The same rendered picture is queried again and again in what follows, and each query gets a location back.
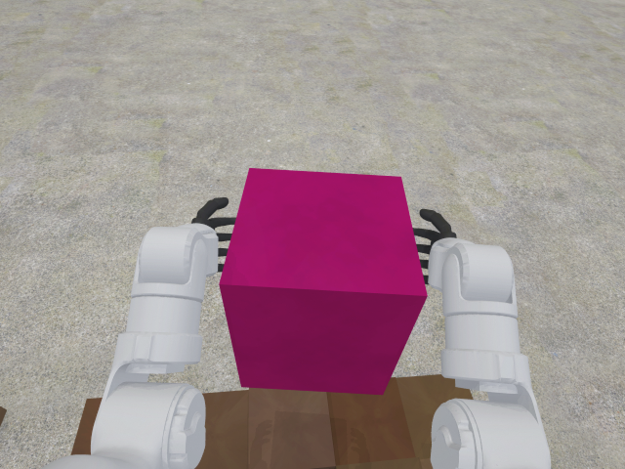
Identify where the robot left forearm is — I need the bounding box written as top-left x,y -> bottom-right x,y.
91,223 -> 218,453

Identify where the carton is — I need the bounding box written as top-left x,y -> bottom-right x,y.
219,168 -> 428,395

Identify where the right robot hand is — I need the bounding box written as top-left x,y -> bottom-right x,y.
413,209 -> 457,284

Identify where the left robot hand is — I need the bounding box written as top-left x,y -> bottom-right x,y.
191,197 -> 236,272

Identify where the robot right forearm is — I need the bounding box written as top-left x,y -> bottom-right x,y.
428,237 -> 551,469

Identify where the robot right upper arm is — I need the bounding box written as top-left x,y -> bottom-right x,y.
431,399 -> 550,469

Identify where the robot left upper arm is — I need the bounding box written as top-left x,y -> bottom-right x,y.
41,382 -> 206,469

